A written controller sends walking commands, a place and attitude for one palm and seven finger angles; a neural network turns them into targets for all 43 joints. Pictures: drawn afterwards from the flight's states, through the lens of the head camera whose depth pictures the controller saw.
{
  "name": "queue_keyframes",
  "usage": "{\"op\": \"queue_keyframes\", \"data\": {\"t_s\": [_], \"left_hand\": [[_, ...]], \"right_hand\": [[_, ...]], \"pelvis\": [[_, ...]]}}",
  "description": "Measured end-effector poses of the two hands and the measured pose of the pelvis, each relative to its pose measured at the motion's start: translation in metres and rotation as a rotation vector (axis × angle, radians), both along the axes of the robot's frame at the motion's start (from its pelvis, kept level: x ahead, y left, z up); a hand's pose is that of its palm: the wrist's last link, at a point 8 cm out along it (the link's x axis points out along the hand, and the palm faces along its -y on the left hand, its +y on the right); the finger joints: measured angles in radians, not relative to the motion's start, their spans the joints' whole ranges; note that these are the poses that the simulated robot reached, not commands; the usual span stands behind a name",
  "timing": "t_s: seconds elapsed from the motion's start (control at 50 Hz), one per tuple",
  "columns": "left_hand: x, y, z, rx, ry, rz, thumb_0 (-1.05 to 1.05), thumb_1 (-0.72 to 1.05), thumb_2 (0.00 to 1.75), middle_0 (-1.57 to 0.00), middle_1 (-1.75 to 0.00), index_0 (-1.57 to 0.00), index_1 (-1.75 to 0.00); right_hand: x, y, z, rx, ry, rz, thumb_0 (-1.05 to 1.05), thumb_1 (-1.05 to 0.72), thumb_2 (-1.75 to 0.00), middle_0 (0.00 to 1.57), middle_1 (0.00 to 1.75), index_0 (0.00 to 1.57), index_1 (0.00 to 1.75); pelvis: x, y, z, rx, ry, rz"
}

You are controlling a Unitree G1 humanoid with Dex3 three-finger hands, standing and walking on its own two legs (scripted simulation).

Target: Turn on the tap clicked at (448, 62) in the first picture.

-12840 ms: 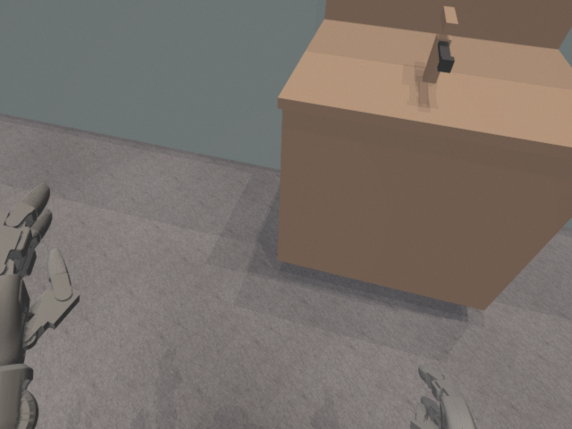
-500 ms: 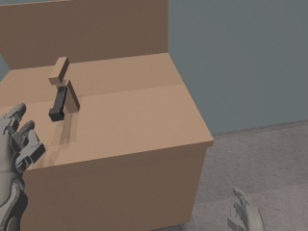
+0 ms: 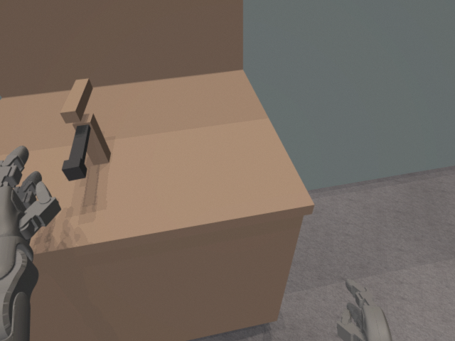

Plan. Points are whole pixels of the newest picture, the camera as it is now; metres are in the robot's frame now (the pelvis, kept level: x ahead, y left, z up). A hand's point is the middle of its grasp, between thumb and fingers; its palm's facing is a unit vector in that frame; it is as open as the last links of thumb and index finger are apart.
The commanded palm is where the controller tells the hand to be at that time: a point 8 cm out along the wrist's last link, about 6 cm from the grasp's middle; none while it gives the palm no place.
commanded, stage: reach beside the lever's end, fingers flat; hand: left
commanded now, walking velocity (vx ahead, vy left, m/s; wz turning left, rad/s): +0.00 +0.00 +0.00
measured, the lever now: (74, 169) +0.33 +0.32 +0.15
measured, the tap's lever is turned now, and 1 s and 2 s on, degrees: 4 4 5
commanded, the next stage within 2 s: push the lever round in 1.06 s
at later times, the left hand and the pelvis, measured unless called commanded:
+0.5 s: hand (41, 196) +0.27 +0.34 +0.15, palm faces +0.55 -0.83 -0.11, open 7.8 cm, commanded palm +0.23 +0.38 +0.15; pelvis +0.00 +0.00 +0.00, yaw +0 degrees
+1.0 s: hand (51, 189) +0.30 +0.34 +0.14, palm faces +0.52 -0.84 -0.12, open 7.8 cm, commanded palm +0.24 +0.39 +0.14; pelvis +0.00 +0.01 +0.00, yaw -1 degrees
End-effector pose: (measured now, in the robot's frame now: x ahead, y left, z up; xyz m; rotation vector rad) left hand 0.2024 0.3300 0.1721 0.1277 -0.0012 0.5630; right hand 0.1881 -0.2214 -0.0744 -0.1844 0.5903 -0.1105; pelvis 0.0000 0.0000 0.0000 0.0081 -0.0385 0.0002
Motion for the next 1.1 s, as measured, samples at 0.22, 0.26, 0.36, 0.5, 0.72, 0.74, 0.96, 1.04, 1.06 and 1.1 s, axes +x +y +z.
{"op": "queue_keyframes", "data": {"t_s": [0.22,0.26,0.36,0.5,0.72,0.74,0.96,1.04,1.06,1.1], "left_hand": [[0.011,0.018,-0.005,0.002,0.001,0.003,0.02,0.90,0.90,-0.17,-0.20,-0.17,-0.20],[0.012,0.020,-0.006,0.000,0.002,-0.002,0.01,0.90,0.90,-0.17,-0.20,-0.17,-0.19],[0.015,0.029,-0.011,-0.012,0.014,0.011,0.01,0.90,0.90,-0.16,-0.19,-0.17,-0.18],[0.021,0.044,-0.015,-0.015,0.014,0.027,0.01,0.90,0.90,-0.16,-0.17,-0.16,-0.16],[0.045,0.054,-0.021,-0.021,0.024,0.001,0.01,0.90,0.90,-0.15,-0.15,-0.15,-0.15],[0.047,0.053,-0.022,-0.021,0.025,-0.001,0.01,0.90,0.90,-0.15,-0.15,-0.15,-0.15],[0.051,0.048,-0.026,-0.012,0.015,-0.014,0.01,0.90,0.90,-0.15,-0.15,-0.15,-0.15],[0.044,0.052,-0.026,-0.014,0.015,0.002,0.01,0.90,0.90,-0.15,-0.15,-0.15,-0.15],[0.042,0.053,-0.027,-0.015,0.016,0.007,0.01,0.90,0.90,-0.15,-0.15,-0.15,-0.15],[0.039,0.055,-0.027,-0.015,0.018,0.017,0.01,0.90,0.90,-0.15,-0.15,-0.15,-0.15]], "right_hand": [[-0.009,-0.012,-0.004,-0.018,0.028,-0.035,0.01,-0.90,-0.90,0.20,0.30,0.20,0.30],[-0.011,-0.013,-0.004,-0.017,0.032,-0.041,0.01,-0.90,-0.90,0.20,0.30,0.20,0.30],[-0.016,-0.013,-0.006,-0.020,0.047,-0.049,0.01,-0.90,-0.90,0.20,0.30,0.20,0.30],[-0.025,-0.013,-0.010,-0.027,0.068,-0.052,0.01,-0.90,-0.90,0.20,0.30,0.20,0.30],[-0.042,-0.015,-0.015,-0.039,0.107,-0.073,0.01,-0.90,-0.90,0.20,0.30,0.20,0.30],[-0.044,-0.015,-0.015,-0.039,0.110,-0.076,0.01,-0.90,-0.90,0.20,0.30,0.20,0.30],[-0.051,-0.013,-0.015,-0.032,0.130,-0.096,0.01,-0.90,-0.90,0.20,0.30,0.20,0.30],[-0.045,-0.010,-0.014,-0.029,0.122,-0.091,0.01,-0.90,-0.90,0.20,0.30,0.20,0.30],[-0.043,-0.009,-0.014,-0.029,0.119,-0.088,0.01,-0.90,-0.90,0.20,0.30,0.20,0.30],[-0.039,-0.007,-0.013,-0.030,0.113,-0.081,0.01,-0.90,-0.90,0.20,0.30,0.20,0.30]], "pelvis": [[0.003,0.001,0.000,-0.001,0.015,-0.004],[0.003,0.001,0.000,-0.001,0.018,-0.004],[0.002,0.001,0.000,-0.002,0.021,-0.002],[-0.001,0.003,0.000,-0.006,0.029,0.002],[-0.004,0.008,-0.001,-0.010,0.051,-0.002],[-0.004,0.009,-0.001,-0.010,0.053,-0.003],[0.003,0.014,0.000,-0.010,0.059,-0.018],[0.005,0.015,0.000,-0.010,0.056,-0.017],[0.005,0.015,0.000,-0.010,0.056,-0.016],[0.005,0.015,0.000,-0.011,0.054,-0.013]]}}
